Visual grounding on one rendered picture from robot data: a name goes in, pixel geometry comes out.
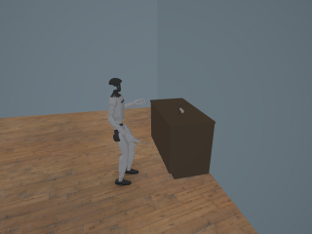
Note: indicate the robot left hand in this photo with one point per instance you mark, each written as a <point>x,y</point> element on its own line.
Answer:
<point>138,103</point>

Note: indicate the robot torso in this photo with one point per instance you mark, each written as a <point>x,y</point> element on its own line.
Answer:
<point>119,112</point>

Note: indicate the counter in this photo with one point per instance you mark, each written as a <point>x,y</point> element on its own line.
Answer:
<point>183,139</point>

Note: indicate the left robot thigh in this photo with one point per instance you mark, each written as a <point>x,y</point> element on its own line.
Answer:
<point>131,147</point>

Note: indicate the robot left forearm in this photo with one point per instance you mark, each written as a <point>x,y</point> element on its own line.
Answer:
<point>129,105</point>

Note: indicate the robot right hand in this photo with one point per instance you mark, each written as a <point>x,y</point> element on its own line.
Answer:
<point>129,139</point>

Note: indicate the right robot upper arm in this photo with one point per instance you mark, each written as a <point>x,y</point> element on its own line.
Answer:
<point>112,106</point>

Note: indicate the robot right forearm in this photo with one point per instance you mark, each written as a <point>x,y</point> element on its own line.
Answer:
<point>116,125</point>

